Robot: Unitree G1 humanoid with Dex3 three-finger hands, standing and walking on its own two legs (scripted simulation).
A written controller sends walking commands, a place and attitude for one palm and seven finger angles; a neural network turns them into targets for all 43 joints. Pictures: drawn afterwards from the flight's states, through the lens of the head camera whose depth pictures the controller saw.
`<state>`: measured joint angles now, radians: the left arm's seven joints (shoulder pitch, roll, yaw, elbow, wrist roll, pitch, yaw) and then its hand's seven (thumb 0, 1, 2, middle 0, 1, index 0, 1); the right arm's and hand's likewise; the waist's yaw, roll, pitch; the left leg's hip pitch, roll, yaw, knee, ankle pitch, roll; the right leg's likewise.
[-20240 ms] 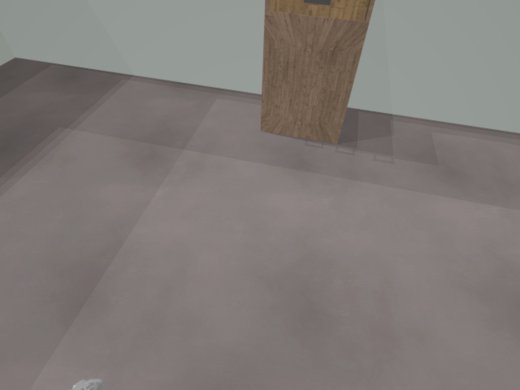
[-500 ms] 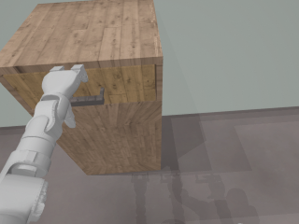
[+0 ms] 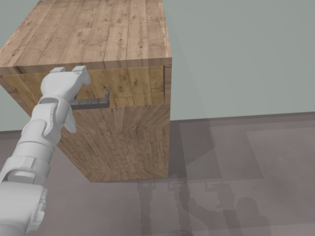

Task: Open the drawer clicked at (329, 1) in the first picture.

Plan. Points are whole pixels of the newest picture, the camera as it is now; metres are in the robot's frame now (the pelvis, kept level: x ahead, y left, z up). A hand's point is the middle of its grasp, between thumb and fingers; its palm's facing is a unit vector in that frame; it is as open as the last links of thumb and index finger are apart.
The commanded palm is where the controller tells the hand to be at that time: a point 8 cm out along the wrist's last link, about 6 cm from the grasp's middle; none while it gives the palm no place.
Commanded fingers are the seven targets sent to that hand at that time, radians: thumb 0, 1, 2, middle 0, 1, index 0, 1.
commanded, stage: re-aim the fingers above the handle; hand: left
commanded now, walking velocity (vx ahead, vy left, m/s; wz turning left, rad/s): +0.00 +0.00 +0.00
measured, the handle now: (90, 98) +0.49 +0.23 +0.05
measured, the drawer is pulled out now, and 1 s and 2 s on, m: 0.00 0.00 0.00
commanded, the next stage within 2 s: lower the fingers behind the handle in 0.10 s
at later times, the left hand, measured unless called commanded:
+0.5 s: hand (74, 105) +0.43 +0.25 +0.08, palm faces -0.03 -0.02 -1.00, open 13.8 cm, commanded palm +0.41 +0.25 +0.14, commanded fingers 0.00 -0.50 0.30 -0.30 -1.20 -0.30 -1.20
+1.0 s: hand (79, 108) +0.44 +0.25 +0.06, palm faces -0.02 -0.01 -1.00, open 13.8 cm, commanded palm +0.42 +0.25 +0.11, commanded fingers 0.00 -0.50 0.30 -0.30 -1.20 -0.30 -1.20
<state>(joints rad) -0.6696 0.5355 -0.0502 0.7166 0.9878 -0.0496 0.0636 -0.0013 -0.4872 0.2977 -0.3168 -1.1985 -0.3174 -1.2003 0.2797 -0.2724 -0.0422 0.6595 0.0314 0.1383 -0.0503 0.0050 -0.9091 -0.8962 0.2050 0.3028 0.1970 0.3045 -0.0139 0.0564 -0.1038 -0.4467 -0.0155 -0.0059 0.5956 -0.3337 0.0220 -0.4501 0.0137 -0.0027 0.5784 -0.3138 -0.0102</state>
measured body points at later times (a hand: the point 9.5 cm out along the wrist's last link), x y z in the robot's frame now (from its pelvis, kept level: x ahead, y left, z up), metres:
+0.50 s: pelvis +0.00 +0.00 +0.00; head +0.05 -0.01 +0.44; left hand +0.43 +0.25 +0.14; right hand +0.08 -0.27 -0.13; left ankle -0.03 +0.11 -0.73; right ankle -0.02 -0.12 -0.73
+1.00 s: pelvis +0.00 +0.00 -0.01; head +0.06 -0.01 +0.44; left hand +0.44 +0.25 +0.11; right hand +0.05 -0.27 -0.14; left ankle -0.03 +0.11 -0.73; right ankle -0.02 -0.12 -0.73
